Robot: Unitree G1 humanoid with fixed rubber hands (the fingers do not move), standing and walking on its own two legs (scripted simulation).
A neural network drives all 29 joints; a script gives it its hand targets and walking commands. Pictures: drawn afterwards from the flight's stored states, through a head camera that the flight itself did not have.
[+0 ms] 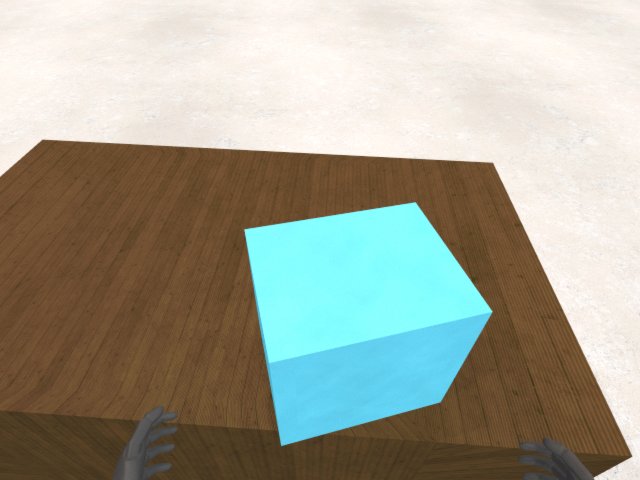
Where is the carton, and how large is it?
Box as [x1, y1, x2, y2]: [244, 202, 491, 445]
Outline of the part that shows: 415,202 244,229 262,341 281,445 439,402 490,315 491,310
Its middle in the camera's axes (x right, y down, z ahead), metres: +0.04 +0.11 +0.54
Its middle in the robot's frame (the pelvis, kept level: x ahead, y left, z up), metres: +0.35 -0.02 +0.01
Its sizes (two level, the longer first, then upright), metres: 0.247 0.197 0.236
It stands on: a pedestal, 0.68 m high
